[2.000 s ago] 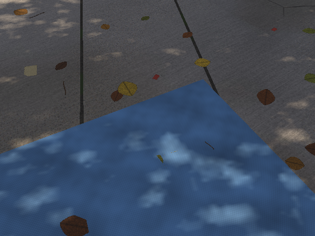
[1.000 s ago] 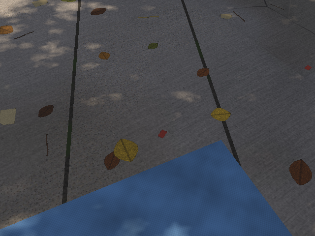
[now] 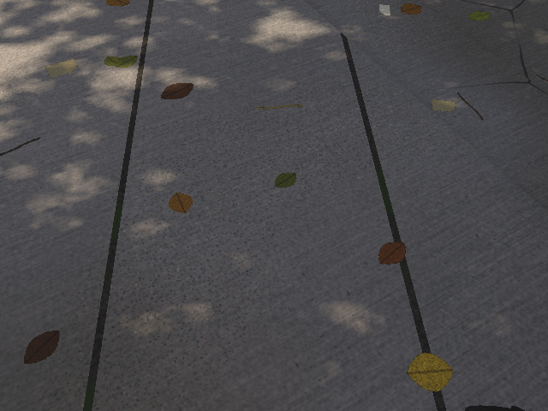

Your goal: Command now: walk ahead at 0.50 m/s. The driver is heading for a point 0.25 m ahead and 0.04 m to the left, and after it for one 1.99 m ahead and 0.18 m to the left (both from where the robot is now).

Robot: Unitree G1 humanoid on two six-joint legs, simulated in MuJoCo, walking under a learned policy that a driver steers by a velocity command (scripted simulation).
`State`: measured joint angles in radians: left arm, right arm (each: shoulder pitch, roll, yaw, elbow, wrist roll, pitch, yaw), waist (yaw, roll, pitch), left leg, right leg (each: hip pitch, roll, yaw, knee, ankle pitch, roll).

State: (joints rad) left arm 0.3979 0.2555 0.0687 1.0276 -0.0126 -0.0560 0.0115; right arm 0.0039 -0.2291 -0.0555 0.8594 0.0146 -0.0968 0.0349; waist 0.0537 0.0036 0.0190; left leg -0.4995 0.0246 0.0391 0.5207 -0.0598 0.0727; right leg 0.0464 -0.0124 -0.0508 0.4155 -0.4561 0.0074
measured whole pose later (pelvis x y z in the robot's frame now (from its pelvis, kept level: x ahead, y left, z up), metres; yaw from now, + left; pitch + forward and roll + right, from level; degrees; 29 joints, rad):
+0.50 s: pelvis +0.17 +0.01 +0.01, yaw +0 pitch +1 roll +1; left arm 0.11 0.22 0.06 0.96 0.01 -0.03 0.03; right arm 0.18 -0.23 -0.04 1.02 -0.01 -0.05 -0.01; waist -0.02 -0.01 0.00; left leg -0.16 -0.05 0.07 0.45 -0.31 0.04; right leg -0.36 -0.05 0.01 0.49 -0.14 0.01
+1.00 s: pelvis +0.19 -0.01 +0.01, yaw +0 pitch -1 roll +0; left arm 0.08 0.21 0.06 1.07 0.00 0.01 0.03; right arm 0.24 -0.20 -0.03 1.11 -0.01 0.00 -0.04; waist -0.01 0.00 0.04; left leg -0.11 0.01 0.05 0.50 -0.37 0.00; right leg -0.30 0.01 -0.02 0.52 -0.20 -0.02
